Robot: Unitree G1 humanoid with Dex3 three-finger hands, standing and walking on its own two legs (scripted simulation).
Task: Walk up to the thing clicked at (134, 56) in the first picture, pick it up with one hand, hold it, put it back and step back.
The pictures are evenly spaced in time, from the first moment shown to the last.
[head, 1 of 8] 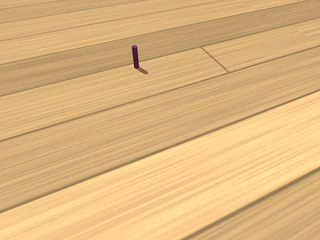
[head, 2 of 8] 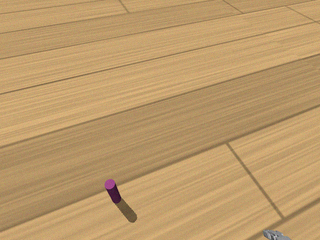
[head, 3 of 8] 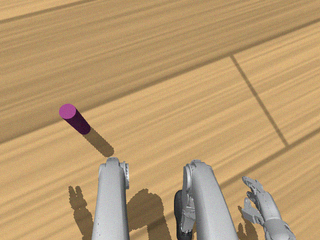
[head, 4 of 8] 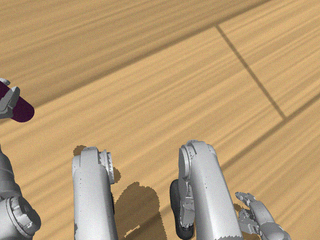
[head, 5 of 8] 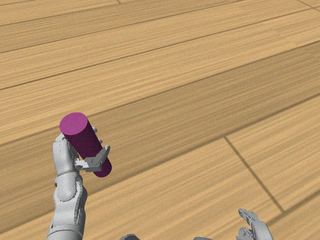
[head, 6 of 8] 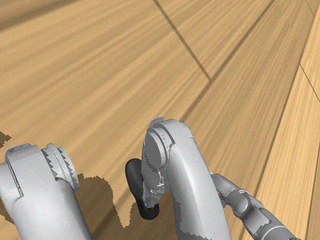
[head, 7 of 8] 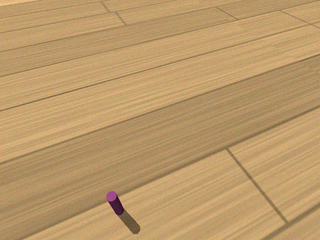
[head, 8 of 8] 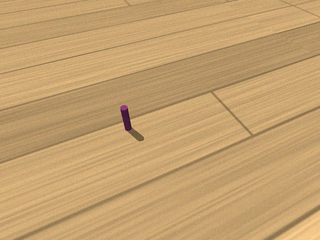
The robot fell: no
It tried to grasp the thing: yes
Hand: left
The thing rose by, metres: 0.65
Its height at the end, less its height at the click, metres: +0.00
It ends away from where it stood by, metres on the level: 0.01
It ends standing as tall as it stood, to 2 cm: yes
